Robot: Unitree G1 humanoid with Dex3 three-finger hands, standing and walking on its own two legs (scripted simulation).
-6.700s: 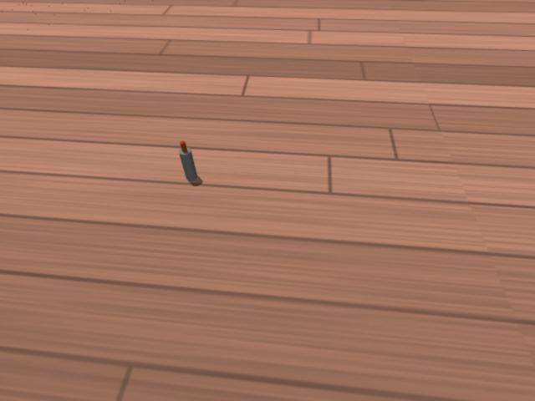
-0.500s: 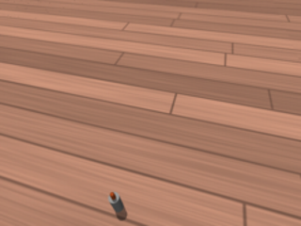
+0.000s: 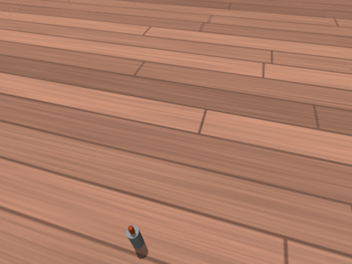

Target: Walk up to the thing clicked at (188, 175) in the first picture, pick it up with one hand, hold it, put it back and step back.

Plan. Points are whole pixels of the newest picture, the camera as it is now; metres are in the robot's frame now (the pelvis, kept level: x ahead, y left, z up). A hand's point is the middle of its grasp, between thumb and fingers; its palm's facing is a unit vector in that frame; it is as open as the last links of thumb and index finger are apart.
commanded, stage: stand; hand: left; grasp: from the side
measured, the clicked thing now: (134, 235) +0.38 +0.25 -0.66
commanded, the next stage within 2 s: go down in 0.62 s
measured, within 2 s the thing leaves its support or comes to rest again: neither
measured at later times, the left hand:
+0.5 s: hand out of the picture +0.08 +0.26 -0.16, palm faces -0.03 -0.94 -0.34, open 7.3 cm
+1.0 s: hand out of the picture +0.16 +0.26 -0.16, palm faces +0.03 -0.94 -0.34, open 11.9 cm
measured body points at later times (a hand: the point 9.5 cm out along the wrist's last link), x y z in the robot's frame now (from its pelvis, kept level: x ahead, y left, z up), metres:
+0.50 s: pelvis +0.00 +0.00 +0.00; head +0.02 +0.00 +0.45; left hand +0.08 +0.30 -0.13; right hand +0.07 -0.30 -0.13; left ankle -0.01 +0.15 -0.75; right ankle +0.00 -0.12 -0.75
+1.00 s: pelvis -0.01 +0.01 -0.02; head +0.05 +0.01 +0.43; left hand +0.15 +0.31 -0.14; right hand +0.09 -0.26 -0.14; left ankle -0.01 +0.15 -0.75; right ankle +0.00 -0.12 -0.75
